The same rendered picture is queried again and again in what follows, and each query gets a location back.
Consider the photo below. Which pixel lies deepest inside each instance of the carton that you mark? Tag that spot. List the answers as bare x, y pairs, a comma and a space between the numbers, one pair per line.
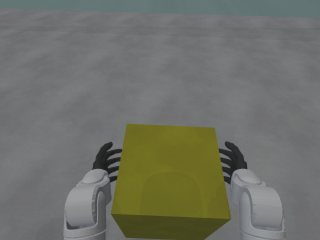
170, 183

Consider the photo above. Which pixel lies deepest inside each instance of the right robot hand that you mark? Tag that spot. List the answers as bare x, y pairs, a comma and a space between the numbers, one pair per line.
236, 162

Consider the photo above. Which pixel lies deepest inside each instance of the robot left forearm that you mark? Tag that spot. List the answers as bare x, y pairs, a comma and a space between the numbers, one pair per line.
85, 207

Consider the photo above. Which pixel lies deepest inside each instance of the left robot hand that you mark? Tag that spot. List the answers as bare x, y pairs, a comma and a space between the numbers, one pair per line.
101, 161

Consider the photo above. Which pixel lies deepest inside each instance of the robot right forearm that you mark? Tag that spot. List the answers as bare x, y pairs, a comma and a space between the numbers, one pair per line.
261, 211

